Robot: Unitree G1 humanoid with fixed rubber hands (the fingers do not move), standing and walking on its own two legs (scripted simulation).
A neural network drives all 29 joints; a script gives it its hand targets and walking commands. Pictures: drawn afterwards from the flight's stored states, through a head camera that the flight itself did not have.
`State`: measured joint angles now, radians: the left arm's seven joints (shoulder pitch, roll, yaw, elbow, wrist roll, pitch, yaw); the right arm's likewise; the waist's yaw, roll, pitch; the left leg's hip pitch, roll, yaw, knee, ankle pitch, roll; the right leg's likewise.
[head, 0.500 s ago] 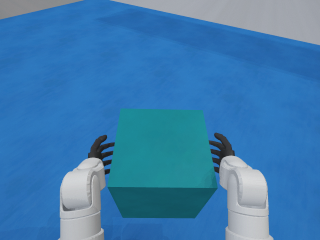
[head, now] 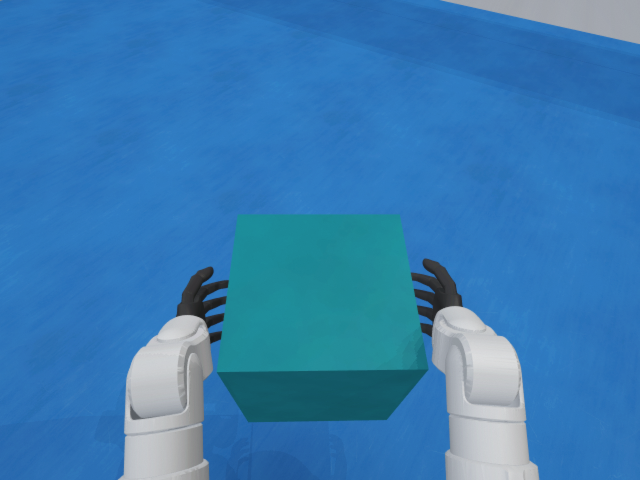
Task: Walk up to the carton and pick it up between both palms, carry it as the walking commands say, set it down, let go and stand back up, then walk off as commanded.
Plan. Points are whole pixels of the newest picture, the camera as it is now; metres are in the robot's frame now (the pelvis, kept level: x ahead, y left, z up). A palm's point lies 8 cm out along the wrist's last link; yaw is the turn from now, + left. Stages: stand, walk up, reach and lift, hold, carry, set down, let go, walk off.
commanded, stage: carry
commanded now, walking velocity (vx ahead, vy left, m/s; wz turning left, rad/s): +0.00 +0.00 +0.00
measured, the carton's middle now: (318, 325) +0.32 +0.01 -0.01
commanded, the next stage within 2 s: none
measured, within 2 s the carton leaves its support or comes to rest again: neither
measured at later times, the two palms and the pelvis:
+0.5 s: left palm (199, 346) +0.25 +0.15 +0.06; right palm (456, 338) +0.26 -0.15 +0.07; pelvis -0.01 +0.00 +0.00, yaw +0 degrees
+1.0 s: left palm (194, 375) +0.22 +0.15 +0.05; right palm (456, 368) +0.23 -0.15 +0.05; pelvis -0.04 +0.00 +0.00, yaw +0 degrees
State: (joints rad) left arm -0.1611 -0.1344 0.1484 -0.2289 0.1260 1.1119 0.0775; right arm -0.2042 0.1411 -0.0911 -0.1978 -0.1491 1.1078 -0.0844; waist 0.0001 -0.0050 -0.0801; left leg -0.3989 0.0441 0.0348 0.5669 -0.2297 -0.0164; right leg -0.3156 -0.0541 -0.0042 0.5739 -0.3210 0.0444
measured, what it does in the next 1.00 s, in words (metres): stands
